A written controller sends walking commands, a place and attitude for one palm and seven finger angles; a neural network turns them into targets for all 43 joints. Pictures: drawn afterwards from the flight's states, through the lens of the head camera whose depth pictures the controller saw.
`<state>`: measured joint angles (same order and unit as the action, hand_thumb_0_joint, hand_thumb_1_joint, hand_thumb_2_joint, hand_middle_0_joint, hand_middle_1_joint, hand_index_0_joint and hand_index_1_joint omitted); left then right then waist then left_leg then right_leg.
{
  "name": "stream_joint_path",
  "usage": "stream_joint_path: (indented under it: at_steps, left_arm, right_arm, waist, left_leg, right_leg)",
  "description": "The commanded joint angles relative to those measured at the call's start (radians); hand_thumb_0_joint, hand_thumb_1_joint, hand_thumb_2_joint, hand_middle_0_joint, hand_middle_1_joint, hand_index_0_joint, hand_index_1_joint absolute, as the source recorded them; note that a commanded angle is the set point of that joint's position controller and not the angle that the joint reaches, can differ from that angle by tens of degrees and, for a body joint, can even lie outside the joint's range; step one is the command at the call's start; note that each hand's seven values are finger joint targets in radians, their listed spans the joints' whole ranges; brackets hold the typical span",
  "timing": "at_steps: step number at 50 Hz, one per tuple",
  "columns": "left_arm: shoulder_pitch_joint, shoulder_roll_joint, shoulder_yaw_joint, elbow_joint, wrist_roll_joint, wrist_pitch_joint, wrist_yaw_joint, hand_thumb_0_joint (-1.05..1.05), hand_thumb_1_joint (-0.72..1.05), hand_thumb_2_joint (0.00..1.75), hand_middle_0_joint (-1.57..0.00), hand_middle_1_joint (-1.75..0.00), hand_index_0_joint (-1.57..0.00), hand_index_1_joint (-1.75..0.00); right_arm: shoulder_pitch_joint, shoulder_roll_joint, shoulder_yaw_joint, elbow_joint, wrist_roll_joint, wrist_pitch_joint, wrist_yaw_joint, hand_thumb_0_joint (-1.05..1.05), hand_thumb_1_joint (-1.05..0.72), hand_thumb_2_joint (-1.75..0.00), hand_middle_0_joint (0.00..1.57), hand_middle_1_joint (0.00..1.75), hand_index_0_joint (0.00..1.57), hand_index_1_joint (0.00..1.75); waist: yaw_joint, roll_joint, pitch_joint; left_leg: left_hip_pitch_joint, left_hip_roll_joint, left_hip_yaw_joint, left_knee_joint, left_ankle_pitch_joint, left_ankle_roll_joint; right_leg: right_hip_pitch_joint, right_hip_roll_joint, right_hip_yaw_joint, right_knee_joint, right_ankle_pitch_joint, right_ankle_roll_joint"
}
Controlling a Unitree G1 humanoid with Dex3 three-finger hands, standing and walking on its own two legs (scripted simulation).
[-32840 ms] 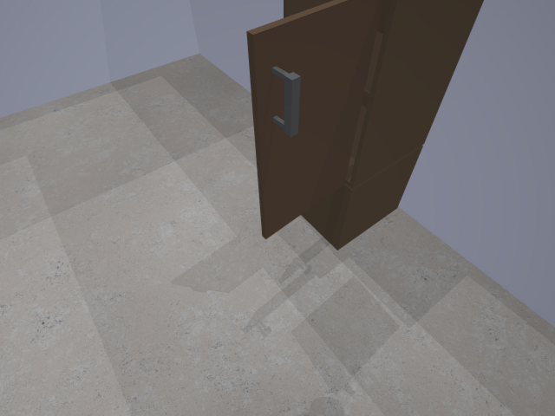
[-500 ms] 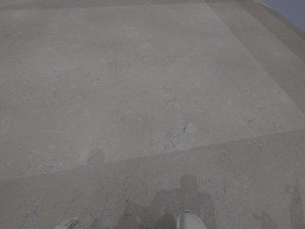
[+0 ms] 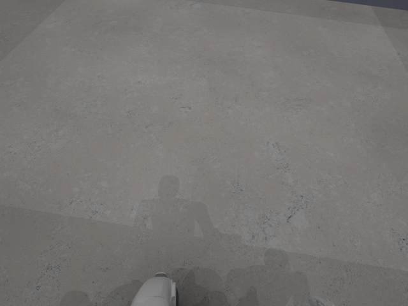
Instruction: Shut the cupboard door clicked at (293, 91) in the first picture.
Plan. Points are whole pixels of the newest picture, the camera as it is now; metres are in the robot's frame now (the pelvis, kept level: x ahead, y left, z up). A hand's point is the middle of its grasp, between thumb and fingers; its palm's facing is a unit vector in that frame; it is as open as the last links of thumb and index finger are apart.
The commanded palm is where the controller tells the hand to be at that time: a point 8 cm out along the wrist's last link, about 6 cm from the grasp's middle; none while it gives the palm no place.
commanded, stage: turn to face it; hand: left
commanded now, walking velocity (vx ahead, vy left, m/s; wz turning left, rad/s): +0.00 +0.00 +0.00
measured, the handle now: out of the picture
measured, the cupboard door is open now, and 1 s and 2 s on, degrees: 59 59 59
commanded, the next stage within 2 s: none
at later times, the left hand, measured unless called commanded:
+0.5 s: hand (122, 298) +0.15 +0.18 -0.17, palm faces -0.07 -0.98 -0.19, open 7.4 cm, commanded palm none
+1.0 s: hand (161, 195) +0.39 +0.13 -0.15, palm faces -0.46 -0.84 -0.28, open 7.4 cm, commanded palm none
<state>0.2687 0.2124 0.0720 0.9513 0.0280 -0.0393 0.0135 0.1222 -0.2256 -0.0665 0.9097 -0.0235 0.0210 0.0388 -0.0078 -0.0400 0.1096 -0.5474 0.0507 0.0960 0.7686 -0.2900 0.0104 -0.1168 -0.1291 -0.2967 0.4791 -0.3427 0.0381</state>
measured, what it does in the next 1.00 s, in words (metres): walks ahead, turning right: left foot, then right foot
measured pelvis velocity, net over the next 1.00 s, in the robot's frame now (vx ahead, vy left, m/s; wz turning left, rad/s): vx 0.15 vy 0.00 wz -0.48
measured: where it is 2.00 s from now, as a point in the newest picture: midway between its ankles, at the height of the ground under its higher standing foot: (202, 301)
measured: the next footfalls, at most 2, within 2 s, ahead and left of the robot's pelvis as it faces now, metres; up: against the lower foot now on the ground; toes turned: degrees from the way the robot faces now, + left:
left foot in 0.06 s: +0.16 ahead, +0.11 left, +0.00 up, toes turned +6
right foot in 0.38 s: +0.13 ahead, -0.11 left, +0.00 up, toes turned -8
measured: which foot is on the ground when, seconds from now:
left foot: up 0.00-0.04, down 0.06-0.40, up 0.42-0.62, down 0.64-1.00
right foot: down 0.00-0.04, up 0.06-0.36, down 0.38-0.64, up 0.66-0.98, down 1.00-1.00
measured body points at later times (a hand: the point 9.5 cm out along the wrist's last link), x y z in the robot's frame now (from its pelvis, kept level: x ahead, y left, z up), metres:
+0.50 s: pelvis +0.11 +0.01 -0.01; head +0.15 +0.00 +0.44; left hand +0.15 +0.23 -0.16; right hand +0.16 -0.23 -0.16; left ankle +0.10 +0.11 -0.70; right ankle +0.09 -0.11 -0.74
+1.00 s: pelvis +0.15 +0.00 -0.01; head +0.19 -0.02 +0.44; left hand +0.41 +0.17 -0.13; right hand +0.04 -0.24 -0.15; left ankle +0.15 +0.13 -0.73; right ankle +0.08 -0.10 -0.74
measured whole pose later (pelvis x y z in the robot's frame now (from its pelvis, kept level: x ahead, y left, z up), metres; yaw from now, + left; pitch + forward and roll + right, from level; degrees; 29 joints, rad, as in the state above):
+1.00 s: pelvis +0.15 +0.00 -0.01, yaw -27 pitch +1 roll -1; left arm 0.06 0.29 0.07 0.84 0.02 0.06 -0.03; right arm 0.28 -0.25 -0.04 0.92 -0.03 0.03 -0.02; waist -0.03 0.02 0.09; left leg -0.22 0.15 0.23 0.66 -0.42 -0.03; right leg -0.27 -0.02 -0.07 0.58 -0.30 0.00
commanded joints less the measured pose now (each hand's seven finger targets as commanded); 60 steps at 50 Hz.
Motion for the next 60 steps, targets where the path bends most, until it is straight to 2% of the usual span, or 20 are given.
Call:
stream_joint_path:
  at_steps: [1,2,4,6,8,17,21,24,30,32,33,35,39,47,48,50,51,53,55,60]
  left_arm:
    - [0.028,0.191,0.038,-0.086,-0.008,-0.005,0.003,0.00,0.90,0.90,-0.20,-0.30,-0.20,-0.30]
    - [0.079,0.111,0.017,-0.106,-0.023,0.006,-0.003,0.00,0.90,0.90,-0.20,-0.30,-0.20,-0.30]
    - [0.023,0.088,-0.006,-0.148,-0.015,0.020,0.016,0.00,0.90,0.90,-0.20,-0.30,-0.20,-0.30]
    - [0.020,0.078,-0.012,-0.081,-0.006,0.044,0.016,0.00,0.90,0.90,-0.20,-0.30,-0.20,-0.30]
    - [0.081,0.056,-0.019,-0.024,-0.002,0.057,0.004,0.00,0.90,0.90,-0.20,-0.30,-0.20,-0.30]
    - [0.109,0.042,0.002,-0.006,0.004,0.067,-0.017,0.00,0.90,0.90,-0.20,-0.30,-0.20,-0.30]
    - [0.081,0.186,0.036,-0.027,0.008,0.039,-0.003,0.00,0.90,0.90,-0.20,-0.30,-0.20,-0.30]
    - [0.067,0.166,0.054,-0.019,0.006,0.045,0.016,0.00,0.90,0.90,-0.20,-0.30,-0.20,-0.30]
    - [-0.039,0.143,0.053,-0.052,-0.016,0.066,0.008,0.00,0.90,0.90,-0.20,-0.30,-0.20,-0.30]
    - [-0.042,0.066,0.031,-0.101,-0.024,0.069,-0.007,0.00,0.90,0.90,-0.20,-0.30,-0.20,-0.30]
    - [-0.074,0.093,0.029,-0.109,-0.011,0.077,-0.006,0.00,0.90,0.90,-0.20,-0.30,-0.20,-0.30]
    - [-0.130,0.095,0.031,-0.110,-0.010,0.082,-0.019,0.00,0.90,0.90,-0.20,-0.30,-0.20,-0.30]
    - [-0.165,0.080,0.016,-0.127,-0.011,0.101,-0.042,0.00,0.90,0.90,-0.20,-0.30,-0.20,-0.30]
    - [-0.148,0.113,0.014,-0.153,-0.007,0.085,-0.047,0.00,0.90,0.90,-0.20,-0.30,-0.20,-0.30]
    - [-0.089,0.145,0.020,-0.140,-0.004,0.075,-0.042,0.00,0.90,0.90,-0.20,-0.30,-0.20,-0.30]
    - [0.049,0.310,0.051,-0.102,-0.005,0.055,-0.019,0.00,0.90,0.90,-0.20,-0.30,-0.20,-0.30]
    - [0.051,0.319,0.054,-0.106,-0.012,0.060,-0.006,0.00,0.90,0.90,-0.20,-0.30,-0.20,-0.30]
    - [-0.068,0.252,0.047,-0.139,-0.010,0.063,0.010,0.00,0.90,0.90,-0.20,-0.30,-0.20,-0.30]
    - [-0.130,0.227,0.036,-0.165,-0.005,0.060,0.005,0.00,0.90,0.90,-0.20,-0.30,-0.20,-0.30]
    - [-0.131,0.239,0.045,-0.161,0.003,0.062,-0.006,0.00,0.90,0.90,-0.20,-0.30,-0.20,-0.30]
  right_arm:
    - [0.183,-0.123,-0.017,-0.050,-0.006,-0.031,-0.002,0.00,-0.90,-0.90,0.20,0.30,0.20,0.30]
    - [0.270,-0.251,-0.042,-0.039,-0.018,-0.041,-0.016,0.00,-0.90,-0.90,0.20,0.30,0.20,0.30]
    - [0.256,-0.276,-0.029,-0.050,-0.001,-0.033,-0.046,0.00,-0.90,-0.90,0.20,0.30,0.20,0.30]
    - [0.101,-0.183,-0.001,-0.074,-0.001,-0.037,-0.063,0.00,-0.90,-0.90,0.20,0.30,0.20,0.30]
    - [0.031,-0.126,0.023,-0.064,-0.005,-0.043,-0.069,0.00,-0.90,-0.90,0.20,0.30,0.20,0.30]
    - [-0.009,-0.132,-0.005,-0.026,0.007,0.003,-0.064,0.00,-0.90,-0.90,0.20,0.30,0.20,0.30]
    - [-0.006,-0.019,0.000,-0.060,0.014,0.009,-0.057,0.00,-0.90,-0.90,0.20,0.30,0.20,0.30]
    - [-0.012,-0.036,-0.001,-0.058,0.023,-0.010,-0.067,0.00,-0.90,-0.90,0.20,0.30,0.20,0.30]
    - [0.145,-0.046,0.004,-0.007,0.020,-0.028,-0.081,0.00,-0.90,-0.90,0.20,0.30,0.20,0.30]
    - [0.195,-0.181,-0.019,-0.021,0.000,-0.034,-0.087,0.00,-0.90,-0.90,0.20,0.30,0.20,0.30]
    - [0.203,-0.180,-0.015,-0.023,-0.008,-0.031,-0.089,0.00,-0.90,-0.90,0.20,0.30,0.20,0.30]
    - [0.182,-0.174,-0.012,-0.033,-0.010,-0.028,-0.093,0.00,-0.90,-0.90,0.20,0.30,0.20,0.30]
    - [0.162,-0.180,-0.008,-0.046,-0.011,-0.021,-0.090,0.00,-0.90,-0.90,0.20,0.30,0.20,0.30]
    - [0.137,-0.221,-0.023,-0.055,-0.004,-0.012,-0.068,0.00,-0.90,-0.90,0.20,0.30,0.20,0.30]
    - [0.136,-0.214,-0.025,-0.063,0.003,-0.011,-0.062,0.00,-0.90,-0.90,0.20,0.30,0.20,0.30]
    - [0.065,-0.118,-0.002,-0.136,0.015,-0.002,-0.054,0.00,-0.90,-0.90,0.20,0.30,0.20,0.30]
    - [0.026,-0.125,0.002,-0.147,0.012,0.009,-0.064,0.00,-0.90,-0.90,0.20,0.30,0.20,0.30]
    - [0.036,-0.142,-0.003,-0.128,0.014,0.003,-0.067,0.00,-0.90,-0.90,0.20,0.30,0.20,0.30]
    - [0.069,-0.117,0.002,-0.107,0.012,0.007,-0.058,0.00,-0.90,-0.90,0.20,0.30,0.20,0.30]
    - [0.084,-0.094,0.001,-0.111,0.016,0.007,-0.056,0.00,-0.90,-0.90,0.20,0.30,0.20,0.30]
  waist:
    - [-0.090,0.008,-0.233]
    - [-0.111,0.328,-0.333]
    - [-0.088,0.140,-0.296]
    - [-0.042,0.275,-0.204]
    - [0.010,0.212,-0.180]
    - [0.038,0.112,-0.075]
    - [0.039,-0.243,-0.102]
    - [0.050,-0.176,-0.168]
    - [-0.018,-0.052,-0.210]
    - [-0.024,0.327,-0.201]
    - [-0.035,0.263,-0.173]
    - [-0.023,0.219,-0.116]
    - [-0.015,0.216,-0.117]
    - [0.015,0.193,-0.137]
    - [0.045,0.136,-0.156]
    - [0.103,-0.228,-0.193]
    - [0.106,-0.154,-0.181]
    - [0.055,-0.196,-0.181]
    - [0.010,-0.118,-0.178]
    - [-0.003,-0.124,-0.129]
  left_leg:
    - [0.484,-0.031,-0.004,-0.247,0.261,0.031]
    - [0.717,0.295,-0.430,-0.270,0.654,0.188]
    - [0.566,0.413,-0.457,-0.342,0.627,0.266]
    - [0.370,0.323,-0.373,-0.438,0.275,0.202]
    - [0.300,0.253,-0.241,-0.463,0.209,0.155]
    - [0.214,0.211,-0.073,-0.356,-0.042,0.079]
    - [0.117,-0.043,0.031,0.039,-0.221,-0.040]
    - [-0.024,-0.026,-0.099,0.206,-0.272,-0.040]
    - [0.384,-0.017,-0.075,-0.379,0.135,-0.049]
    - [0.537,0.355,-0.381,-0.431,0.575,0.125]
    - [0.507,0.396,-0.390,-0.412,0.611,0.183]
    - [0.512,0.350,-0.297,-0.371,0.803,0.185]
    - [0.491,0.279,-0.109,-0.364,0.709,0.131]
    - [0.409,0.279,-0.001,-0.242,0.524,0.055]
    - [0.341,0.244,0.033,-0.125,0.487,0.015]
    - [-0.042,0.016,0.071,0.302,-0.364,-0.086]
    - [-0.093,0.035,-0.077,0.408,-0.369,-0.076]
    - [-0.117,0.070,-0.126,0.440,-0.250,-0.081]
    - [-0.016,0.053,-0.092,0.352,-0.182,-0.095]
    - [0.106,0.002,-0.056,0.103,-0.143,-0.094]
  right_leg:
    - [-0.098,-0.184,0.032,0.311,0.584,-0.037]
    - [-0.404,-0.004,0.035,0.609,-0.136,0.035]
    - [-0.445,0.027,0.252,0.758,-0.323,0.002]
    - [-0.406,0.001,0.308,0.701,-0.208,0.003]
    - [-0.306,0.014,0.299,0.563,-0.116,0.000]
    - [-0.130,0.110,0.244,0.086,0.127,-0.012]
    - [-0.118,-0.169,0.734,-0.176,0.405,-0.206]
    - [0.106,-0.157,0.674,-0.074,0.709,-0.270]
    - [-0.075,0.003,0.539,0.084,0.592,-0.113]
    - [-0.368,0.163,0.343,0.344,-0.194,-0.012]
    - [-0.389,0.144,0.343,0.504,-0.284,-0.007]
    - [-0.445,0.108,0.325,0.598,-0.252,0.004]
    - [-0.365,0.099,0.264,0.484,-0.138,0.006]
    - [-0.112,0.136,0.194,0.090,0.078,-0.029]
    - [0.011,0.124,0.217,-0.020,0.196,-0.049]
    - [0.212,-0.264,0.688,-0.096,0.796,-0.251]
    - [0.177,-0.265,0.693,-0.093,0.778,-0.294]
    - [0.149,-0.185,0.639,-0.082,0.644,-0.275]
    - [0.048,-0.119,0.527,-0.075,0.620,-0.232]
    - [-0.079,-0.085,0.560,-0.091,0.489,-0.220]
